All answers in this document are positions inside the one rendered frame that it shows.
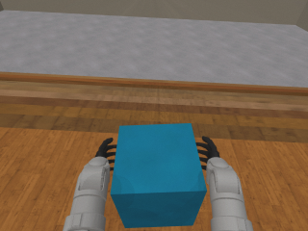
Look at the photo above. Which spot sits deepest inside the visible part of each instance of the left robot forearm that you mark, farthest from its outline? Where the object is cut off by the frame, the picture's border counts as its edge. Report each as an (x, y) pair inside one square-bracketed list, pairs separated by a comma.
[(90, 196)]

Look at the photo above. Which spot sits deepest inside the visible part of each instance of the robot right hand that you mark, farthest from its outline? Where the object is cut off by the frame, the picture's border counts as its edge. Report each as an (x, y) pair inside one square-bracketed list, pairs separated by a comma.
[(211, 153)]

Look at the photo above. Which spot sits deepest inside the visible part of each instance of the right robot forearm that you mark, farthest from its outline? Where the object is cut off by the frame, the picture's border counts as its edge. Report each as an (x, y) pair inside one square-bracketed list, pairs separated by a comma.
[(226, 197)]

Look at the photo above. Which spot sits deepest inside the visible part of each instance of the carton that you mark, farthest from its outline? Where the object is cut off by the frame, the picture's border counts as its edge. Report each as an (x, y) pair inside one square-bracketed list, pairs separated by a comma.
[(157, 179)]

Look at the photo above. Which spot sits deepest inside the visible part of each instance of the robot left hand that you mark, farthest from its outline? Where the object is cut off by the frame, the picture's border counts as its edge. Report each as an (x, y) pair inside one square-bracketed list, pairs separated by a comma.
[(103, 148)]

